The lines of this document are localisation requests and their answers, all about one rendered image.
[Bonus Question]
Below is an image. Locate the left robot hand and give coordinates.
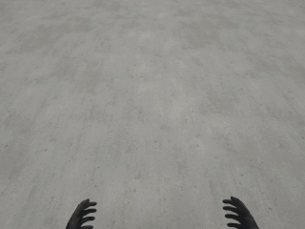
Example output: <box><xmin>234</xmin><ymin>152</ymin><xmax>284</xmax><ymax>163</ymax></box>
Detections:
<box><xmin>66</xmin><ymin>198</ymin><xmax>97</xmax><ymax>229</ymax></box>

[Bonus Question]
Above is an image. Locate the right robot hand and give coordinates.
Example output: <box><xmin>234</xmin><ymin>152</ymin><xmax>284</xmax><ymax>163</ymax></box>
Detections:
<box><xmin>222</xmin><ymin>196</ymin><xmax>259</xmax><ymax>229</ymax></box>

